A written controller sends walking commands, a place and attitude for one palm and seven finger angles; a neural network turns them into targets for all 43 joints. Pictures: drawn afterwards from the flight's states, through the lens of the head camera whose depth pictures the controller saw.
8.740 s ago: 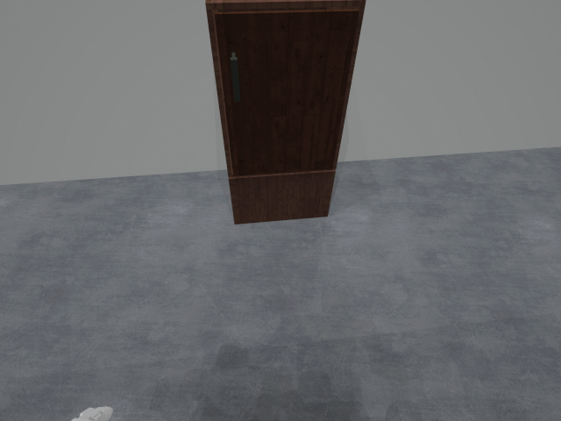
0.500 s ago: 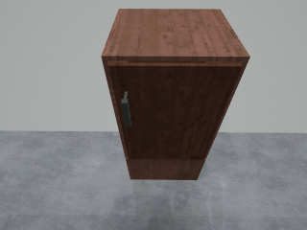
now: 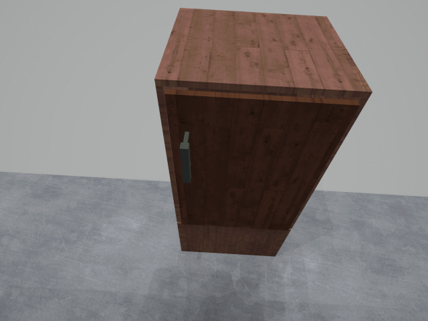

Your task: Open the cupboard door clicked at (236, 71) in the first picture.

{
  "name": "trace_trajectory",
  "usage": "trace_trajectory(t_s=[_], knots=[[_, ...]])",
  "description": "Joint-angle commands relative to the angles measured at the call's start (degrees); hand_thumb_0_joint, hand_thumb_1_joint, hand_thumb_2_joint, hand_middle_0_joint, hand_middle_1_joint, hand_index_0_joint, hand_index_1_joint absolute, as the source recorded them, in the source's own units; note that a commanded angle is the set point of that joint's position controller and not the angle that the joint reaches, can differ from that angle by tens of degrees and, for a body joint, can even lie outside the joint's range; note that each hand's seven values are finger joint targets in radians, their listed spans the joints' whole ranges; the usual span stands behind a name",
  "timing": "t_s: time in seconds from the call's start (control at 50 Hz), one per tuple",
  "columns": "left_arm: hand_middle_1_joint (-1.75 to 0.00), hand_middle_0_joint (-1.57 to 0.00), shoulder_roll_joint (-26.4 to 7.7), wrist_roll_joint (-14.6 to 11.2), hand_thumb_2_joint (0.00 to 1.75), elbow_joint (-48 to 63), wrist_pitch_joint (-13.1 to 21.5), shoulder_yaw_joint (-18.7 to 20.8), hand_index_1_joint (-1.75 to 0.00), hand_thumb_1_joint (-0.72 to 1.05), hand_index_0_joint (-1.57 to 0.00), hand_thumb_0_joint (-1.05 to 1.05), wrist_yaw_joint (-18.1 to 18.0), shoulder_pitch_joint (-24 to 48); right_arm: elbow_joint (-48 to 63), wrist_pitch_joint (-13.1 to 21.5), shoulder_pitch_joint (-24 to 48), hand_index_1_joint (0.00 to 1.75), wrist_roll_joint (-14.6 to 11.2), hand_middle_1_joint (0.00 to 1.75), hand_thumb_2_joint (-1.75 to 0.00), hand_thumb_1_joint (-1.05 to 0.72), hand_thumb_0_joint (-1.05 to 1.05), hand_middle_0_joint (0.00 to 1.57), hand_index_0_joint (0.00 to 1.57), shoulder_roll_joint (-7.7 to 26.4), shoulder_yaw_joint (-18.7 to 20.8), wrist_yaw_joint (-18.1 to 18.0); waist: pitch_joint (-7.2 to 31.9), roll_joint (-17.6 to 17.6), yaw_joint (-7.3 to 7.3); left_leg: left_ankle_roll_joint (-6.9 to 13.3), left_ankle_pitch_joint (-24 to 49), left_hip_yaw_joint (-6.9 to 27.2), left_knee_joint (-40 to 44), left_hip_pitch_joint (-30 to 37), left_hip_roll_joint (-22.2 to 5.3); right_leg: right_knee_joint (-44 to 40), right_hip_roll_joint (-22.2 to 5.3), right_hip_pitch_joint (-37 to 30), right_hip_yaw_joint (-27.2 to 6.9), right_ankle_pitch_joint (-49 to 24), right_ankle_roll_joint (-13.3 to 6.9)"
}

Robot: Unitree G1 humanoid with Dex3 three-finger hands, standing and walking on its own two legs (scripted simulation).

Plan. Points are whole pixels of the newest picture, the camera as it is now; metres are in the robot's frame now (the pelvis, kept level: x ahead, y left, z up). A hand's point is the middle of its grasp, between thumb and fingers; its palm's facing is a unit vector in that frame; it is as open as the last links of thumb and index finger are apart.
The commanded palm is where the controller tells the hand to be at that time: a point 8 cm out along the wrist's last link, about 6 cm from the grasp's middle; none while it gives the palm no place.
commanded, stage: look again from close up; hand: left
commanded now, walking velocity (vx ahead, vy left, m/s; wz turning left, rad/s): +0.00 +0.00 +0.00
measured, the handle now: (186, 158) +0.49 +0.11 -0.02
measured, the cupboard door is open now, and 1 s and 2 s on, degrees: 0 0 0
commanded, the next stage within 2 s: shuffle to correct the standing spot in 0.60 s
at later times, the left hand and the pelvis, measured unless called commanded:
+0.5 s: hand out of the picture +0.04 +0.19 -0.17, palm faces -0.02 -0.97 -0.23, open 7.4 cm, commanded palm none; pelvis +0.00 +0.00 +0.00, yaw +0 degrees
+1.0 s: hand out of the picture +0.01 +0.17 -0.18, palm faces -0.01 -0.97 -0.24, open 7.4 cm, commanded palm none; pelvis -0.02 -0.03 +0.00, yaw +0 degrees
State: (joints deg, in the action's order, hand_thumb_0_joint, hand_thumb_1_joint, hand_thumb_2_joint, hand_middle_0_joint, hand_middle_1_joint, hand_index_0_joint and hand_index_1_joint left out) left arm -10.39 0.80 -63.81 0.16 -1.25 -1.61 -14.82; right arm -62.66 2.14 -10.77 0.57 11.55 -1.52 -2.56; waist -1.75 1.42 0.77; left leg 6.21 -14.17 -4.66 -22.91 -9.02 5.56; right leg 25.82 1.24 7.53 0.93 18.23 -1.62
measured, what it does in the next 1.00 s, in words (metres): lifts its right foot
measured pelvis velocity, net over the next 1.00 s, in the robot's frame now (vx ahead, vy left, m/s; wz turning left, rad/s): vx -0.02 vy -0.03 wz -0.01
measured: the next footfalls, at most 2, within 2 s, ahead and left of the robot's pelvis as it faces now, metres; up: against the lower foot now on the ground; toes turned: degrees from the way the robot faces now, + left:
right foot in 1.24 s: -0.02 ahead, -0.24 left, +0.00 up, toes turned -1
left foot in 1.60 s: -0.03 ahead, -0.02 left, +0.00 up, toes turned +4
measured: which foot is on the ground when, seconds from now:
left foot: down 0.00-1.00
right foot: down 0.00-0.88, up 0.90-1.00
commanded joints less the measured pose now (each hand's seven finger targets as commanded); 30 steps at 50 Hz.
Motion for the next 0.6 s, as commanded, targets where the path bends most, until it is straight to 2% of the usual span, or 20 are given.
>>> trace_trajectory(t_s=[0.0, 0.06, 0.12, 0.16, 0.22, 0.24, 0.32, 0.36, 0.4, 0.44, 0.58], knots=[[-0.3, -0.2, -7.42, -0.01, 0.9, 1.89, 0.84, 1.3, -0.3, 0.9, -0.2, 0.0, -0.66, -2.31, 1.31, 0.81, -3.39, 0.3, -0.1, 0.3, -0.9, -0.9, 0.0, 0.2, 0.2, 8.2, 1.64, -0.23, 1.12, -1.38, -0.5, -1.86, 22.4, 11.46, 3.54, 4.1, -12.72, -2.67, -6.65, 3.05, -6.14, -11.34, -0.32], [-0.3, -0.2, -8.06, -0.03, 0.9, 2.24, 0.84, 1.52, -0.3, 0.9, -0.2, 0.0, -0.67, -1.79, 1.09, 0.89, -3.25, 0.3, -0.08, 0.3, -0.9, -0.9, 0.0, 0.2, 0.2, 8.49, 1.64, -0.29, 1.95, -1.92, -0.33, -1.83, 25.03, 11.57, 3.14, 4.64, -12.75, -2.36, -6.74, 2.29, -5.85, -12.33, -0.37], [-0.3, -0.2, -8.37, -0.08, 0.9, 2.39, 0.75, 1.52, -0.3, 0.9, -0.2, 0.0, -0.6, -1.17, 0.97, 0.77, -3.25, 0.3, -0.06, 0.3, -0.9, -0.9, 0.0, 0.2, 0.2, 8.69, 1.66, -0.22, 1.47, -0.85, -0.38, -1.95, 22.52, 11.94, 3.76, 3.96, -12.78, -2.92, -6.82, 2.13, -5.97, -11.17, -0.47], [-0.3, -0.2, -8.89, -0.09, 0.9, 2.69, 0.76, 1.72, -0.3, 0.9, -0.2, 0.0, -0.63, -0.65, 0.84, 0.83, -3.22, 0.3, -0.1, 0.3, -0.9, -0.9, 0.0, 0.2, 0.2, 8.87, 1.69, -0.25, 1.75, -1.22, -0.26, -1.96, 24.08, 11.89, 3.63, 3.97, -12.81, -2.61, -6.99, 1.57, -5.75, -12.14, -0.56], [-0.3, -0.2, -8.83, -0.12, 0.9, 2.63, 0.64, 1.67, -0.3, 0.9, -0.2, 0.0, -0.55, -0.4, 0.51, 0.76, -3.08, 0.3, -0.05, 0.3, -0.9, -0.9, 0.0, 0.2, 0.2, 8.87, 1.61, -0.16, 1.02, -0.97, -0.15, -2.04, 21.36, 12.2, 4.43, 3.59, -12.93, -3.36, -7.04, 1.88, -5.98, -10.4, -0.61], [-0.3, -0.2, -9.17, -0.04, 0.9, 2.82, 0.78, 1.77, -0.3, 0.9, -0.2, 0.0, -0.58, -0.29, 0.52, 0.83, -3.24, 0.3, -0.05, 0.3, -0.9, -0.9, 0.0, 0.2, 0.2, 8.74, 1.72, -0.17, 1.47, -0.37, -0.15, -1.97, 23.07, 12.05, 3.82, 3.76, -12.71, -3.17, -7.16, 1.14, -5.95, -12.62, -0.74], [-0.3, -0.2, -9.39, -0.13, 0.9, 2.84, 0.71, 1.83, -0.3, 0.9, -0.2, 0.0, -0.51, 0.37, 0.16, 0.79, -3.08, 0.3, -0.05, 0.3, -0.9, -0.9, 0.0, 0.2, 0.2, 9.07, 1.68, -0.12, 0.87, -1.24, -0.22, -2.23, 20.9, 12.0, 4.71, 3.39, -12.83, -3.62, -7.27, 1.52, -6.07, -10.99, -0.75], [-0.3, -0.2, -9.84, -0.13, 0.9, 2.95, 0.84, 1.86, -0.3, 0.9, -0.2, 0.0, -0.54, 0.44, 0.04, 0.81, -3.03, 0.3, -0.1, 0.3, -0.9, -0.9, 0.0, 0.2, 0.2, 9.24, 1.68, -0.13, 1.61, -1.39, -0.22, -2.22, 22.49, 11.77, 4.3, 3.83, -12.74, -3.4, -7.37, 0.88, -6.21, -12.82, -0.85], [-0.3, -0.2, -9.81, -0.16, 0.9, 2.89, 0.83, 1.88, -0.3, 0.9, -0.2, 0.0, -0.52, 0.68, -0.02, 0.77, -2.97, 0.3, -0.1, 0.3, -0.9, -0.9, 0.0, 0.2, 0.2, 9.33, 1.65, -0.1, 1.71, -0.41, -0.31, -2.28, 20.81, 11.98, 4.65, 3.67, -12.85, -3.84, -7.4, 0.82, -6.33, -11.9, -0.92], [-0.3, -0.2, -9.89, -0.06, 0.9, 2.89, 0.86, 1.83, -0.3, 0.9, -0.2, 0.0, -0.5, 0.61, -0.15, 0.8, -2.81, 0.3, -0.11, 0.3, -0.9, -0.9, 0.0, 0.2, 0.2, 9.19, 1.69, -0.07, 0.68, -0.8, -0.17, -2.2, 20.71, 11.87, 4.73, 3.32, -12.7, -4.1, -7.49, 1.03, -6.22, -12.35, -0.88], [-0.3, -0.2, -10.12, -0.1, 0.9, 2.68, 1.0, 1.71, -0.3, 0.9, -0.2, 0.0, -0.39, 0.5, -0.3, 0.73, -2.39, 0.3, -0.12, 0.3, -0.9, -0.9, 0.0, 0.2, 0.2, 9.73, 1.59, 0.07, 1.13, -0.71, -0.43, -2.39, 17.39, 11.95, 5.49, 3.47, -12.65, -5.09, -7.74, 1.13, -6.93, -11.5, -1.08]])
